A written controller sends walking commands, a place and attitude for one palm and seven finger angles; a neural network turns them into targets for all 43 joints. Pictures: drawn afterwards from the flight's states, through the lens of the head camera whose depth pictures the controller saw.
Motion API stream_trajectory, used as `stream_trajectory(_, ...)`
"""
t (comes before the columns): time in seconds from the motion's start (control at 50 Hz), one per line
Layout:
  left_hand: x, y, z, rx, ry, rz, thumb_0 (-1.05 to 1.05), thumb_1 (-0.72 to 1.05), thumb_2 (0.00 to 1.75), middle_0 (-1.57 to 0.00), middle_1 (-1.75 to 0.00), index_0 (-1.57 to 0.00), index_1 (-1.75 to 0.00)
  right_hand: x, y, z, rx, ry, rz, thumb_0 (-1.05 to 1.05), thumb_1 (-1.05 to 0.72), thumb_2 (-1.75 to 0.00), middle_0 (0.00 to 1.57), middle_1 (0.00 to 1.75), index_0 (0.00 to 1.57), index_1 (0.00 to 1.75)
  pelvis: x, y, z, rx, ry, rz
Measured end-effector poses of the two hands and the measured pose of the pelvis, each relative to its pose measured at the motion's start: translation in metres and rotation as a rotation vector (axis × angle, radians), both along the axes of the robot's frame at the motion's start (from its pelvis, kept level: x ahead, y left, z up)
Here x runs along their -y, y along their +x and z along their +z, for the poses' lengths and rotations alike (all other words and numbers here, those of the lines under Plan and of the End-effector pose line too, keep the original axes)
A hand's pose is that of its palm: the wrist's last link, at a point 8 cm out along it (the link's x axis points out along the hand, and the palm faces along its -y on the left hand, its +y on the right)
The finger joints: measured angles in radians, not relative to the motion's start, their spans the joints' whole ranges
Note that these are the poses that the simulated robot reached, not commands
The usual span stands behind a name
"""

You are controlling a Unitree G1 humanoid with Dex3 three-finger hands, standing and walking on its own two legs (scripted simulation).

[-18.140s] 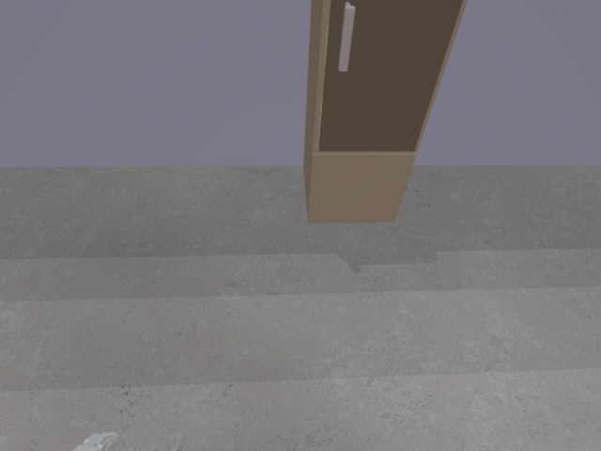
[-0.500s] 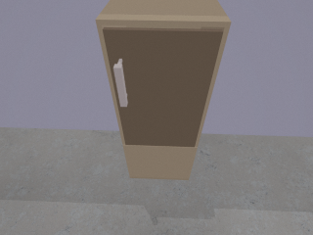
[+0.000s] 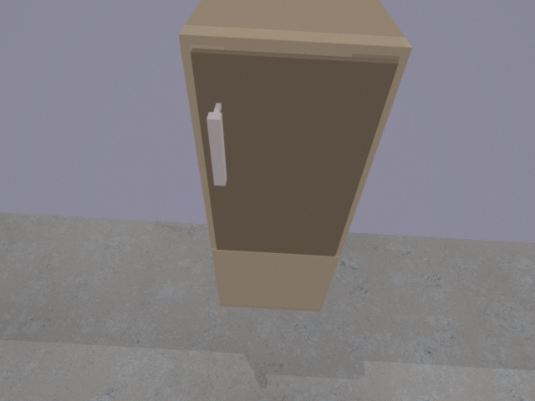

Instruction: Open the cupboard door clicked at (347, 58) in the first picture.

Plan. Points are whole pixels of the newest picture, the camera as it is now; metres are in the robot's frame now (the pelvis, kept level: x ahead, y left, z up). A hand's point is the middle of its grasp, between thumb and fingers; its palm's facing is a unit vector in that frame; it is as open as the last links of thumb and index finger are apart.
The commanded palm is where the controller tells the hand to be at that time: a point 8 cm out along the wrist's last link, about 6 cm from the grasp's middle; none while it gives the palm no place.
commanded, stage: look again from close up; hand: left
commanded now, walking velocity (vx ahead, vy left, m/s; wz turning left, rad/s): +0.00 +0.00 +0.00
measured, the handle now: (219, 145) +0.58 +0.14 +0.07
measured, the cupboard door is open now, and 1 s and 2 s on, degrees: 0 0 0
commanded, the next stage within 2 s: shuffle to correct the standing spot in 0.30 s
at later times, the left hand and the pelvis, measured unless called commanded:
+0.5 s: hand out of the picture +0.07 +0.17 -0.18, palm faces +0.02 -0.98 -0.18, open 7.3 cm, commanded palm none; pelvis +0.07 +0.00 +0.00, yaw +0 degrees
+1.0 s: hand out of the picture +0.14 +0.11 -0.17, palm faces -0.01 -0.98 -0.22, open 7.4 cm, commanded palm none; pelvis +0.07 -0.07 +0.00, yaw +0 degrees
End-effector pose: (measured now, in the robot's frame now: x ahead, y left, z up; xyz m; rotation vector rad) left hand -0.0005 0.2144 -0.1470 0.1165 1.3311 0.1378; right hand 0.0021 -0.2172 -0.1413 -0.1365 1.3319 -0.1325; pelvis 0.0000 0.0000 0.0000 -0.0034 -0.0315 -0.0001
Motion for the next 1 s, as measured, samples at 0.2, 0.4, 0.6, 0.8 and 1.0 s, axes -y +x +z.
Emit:
stream_trajectory(0.2,-0.008,0.018,0.002,-0.027,0.014,0.005,0.00,0.91,0.90,-0.20,-0.30,-0.19,-0.30,-0.002,0.027,0.001,-0.014,-0.006,0.008,0.00,-0.91,-0.90,0.20,0.30,0.20,0.30,-0.005,0.025,0.001,-0.022,0.004,0.002)
stream_trajectory(0.4,-0.007,0.049,0.002,-0.055,0.009,0.001,0.00,0.91,0.90,-0.20,-0.30,-0.19,-0.30,0.002,0.062,0.004,-0.015,-0.026,0.011,0.00,-0.92,-0.90,0.20,0.30,0.20,0.30,-0.005,0.057,0.003,-0.033,0.001,-0.003)
stream_trajectory(0.6,-0.009,0.091,-0.002,-0.029,0.022,-0.020,0.00,0.92,0.90,-0.20,-0.30,-0.19,-0.30,0.008,0.084,0.003,-0.005,-0.056,-0.021,0.00,-0.92,-0.90,0.20,0.30,0.20,0.30,0.001,0.074,0.000,-0.025,0.006,-0.013)
stream_trajectory(0.8,0.008,0.134,0.010,0.033,0.061,-0.048,0.00,0.91,0.90,-0.20,-0.30,-0.19,-0.30,0.042,0.069,-0.002,-0.066,-0.057,-0.052,0.00,-0.91,-0.90,0.21,0.30,0.21,0.30,0.032,0.071,0.000,-0.030,-0.005,-0.024)
stream_trajectory(1.0,0.052,0.134,0.007,0.100,0.058,-0.060,0.00,0.91,0.90,-0.20,-0.30,-0.19,-0.30,0.095,0.084,-0.004,-0.034,-0.065,-0.048,0.00,-0.91,-0.90,0.20,0.30,0.20,0.30,0.068,0.070,-0.005,-0.031,0.004,-0.007)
